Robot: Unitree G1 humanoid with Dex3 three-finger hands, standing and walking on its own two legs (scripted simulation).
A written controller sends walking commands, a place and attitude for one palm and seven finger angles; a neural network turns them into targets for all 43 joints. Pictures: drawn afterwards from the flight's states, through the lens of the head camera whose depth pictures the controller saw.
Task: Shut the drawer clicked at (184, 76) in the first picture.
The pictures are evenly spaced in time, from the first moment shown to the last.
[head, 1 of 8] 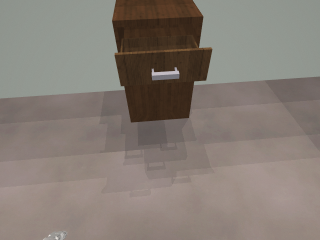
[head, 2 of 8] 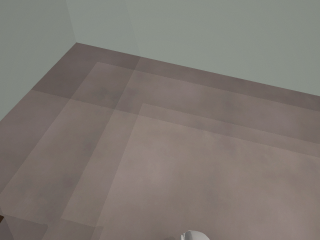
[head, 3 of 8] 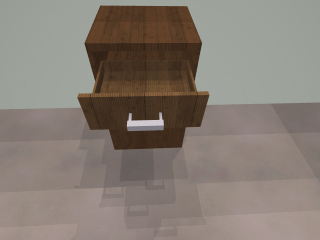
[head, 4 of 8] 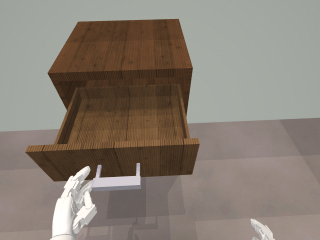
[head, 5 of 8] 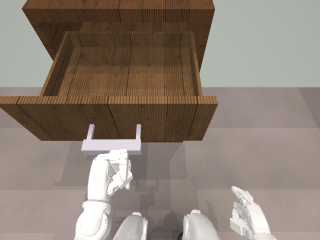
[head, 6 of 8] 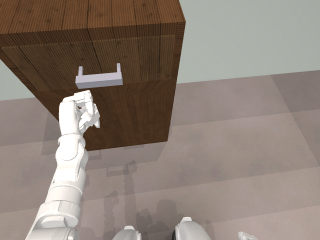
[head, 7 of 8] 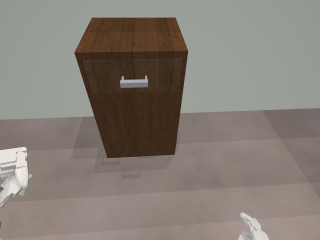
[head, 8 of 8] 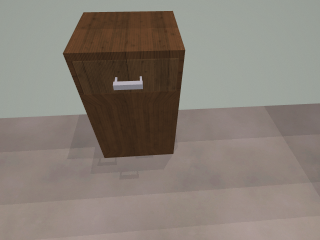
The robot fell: no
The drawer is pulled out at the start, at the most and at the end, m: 0.30 0.30 0.00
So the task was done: yes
